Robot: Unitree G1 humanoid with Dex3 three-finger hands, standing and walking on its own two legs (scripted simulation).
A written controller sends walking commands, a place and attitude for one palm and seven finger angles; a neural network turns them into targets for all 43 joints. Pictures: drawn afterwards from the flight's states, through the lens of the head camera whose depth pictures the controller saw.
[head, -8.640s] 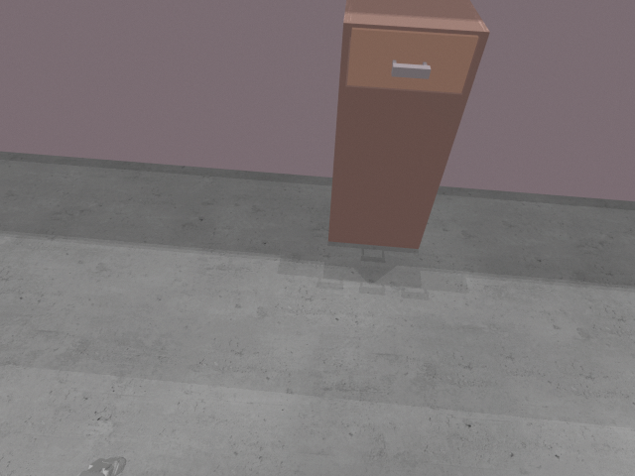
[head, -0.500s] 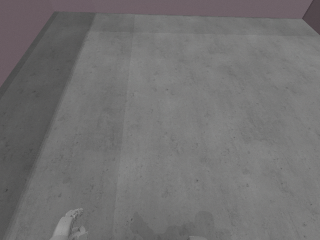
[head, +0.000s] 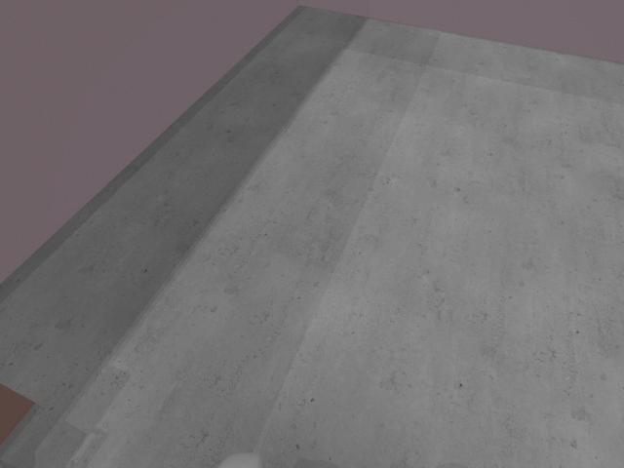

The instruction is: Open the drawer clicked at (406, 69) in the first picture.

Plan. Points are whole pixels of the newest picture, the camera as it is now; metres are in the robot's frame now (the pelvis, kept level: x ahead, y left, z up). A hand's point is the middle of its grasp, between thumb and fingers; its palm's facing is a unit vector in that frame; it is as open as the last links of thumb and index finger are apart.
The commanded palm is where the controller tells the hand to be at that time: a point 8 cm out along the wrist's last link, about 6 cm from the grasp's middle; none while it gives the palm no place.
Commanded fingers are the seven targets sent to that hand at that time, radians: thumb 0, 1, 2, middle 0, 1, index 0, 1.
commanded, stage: turn to face it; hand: left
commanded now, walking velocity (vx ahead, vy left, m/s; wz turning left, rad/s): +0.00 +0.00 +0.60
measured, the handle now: out of the picture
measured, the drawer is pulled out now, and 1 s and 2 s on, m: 0.00 0.00 0.00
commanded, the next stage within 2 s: none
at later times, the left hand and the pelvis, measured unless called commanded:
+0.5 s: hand out of the picture +0.06 +0.28 -0.15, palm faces +0.29 -0.92 -0.25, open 7.4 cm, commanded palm none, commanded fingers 0.00 0.90 0.90 -0.20 -0.30 -0.20 -0.30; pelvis +0.00 +0.04 +0.01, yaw +16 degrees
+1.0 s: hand out of the picture -0.05 +0.18 -0.14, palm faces +0.56 -0.78 -0.29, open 7.4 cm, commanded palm none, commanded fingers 0.00 0.90 0.90 -0.20 -0.30 -0.20 -0.30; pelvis +0.00 -0.03 +0.01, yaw +35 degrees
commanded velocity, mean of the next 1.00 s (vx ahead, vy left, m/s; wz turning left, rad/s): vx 0.00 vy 0.00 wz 0.60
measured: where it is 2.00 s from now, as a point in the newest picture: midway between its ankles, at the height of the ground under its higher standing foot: outside the picture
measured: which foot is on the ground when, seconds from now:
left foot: up 0.00-0.06, down 0.08-0.68, up 0.70-1.00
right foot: down 0.00-0.08, up 0.10-0.66, down 0.68-1.00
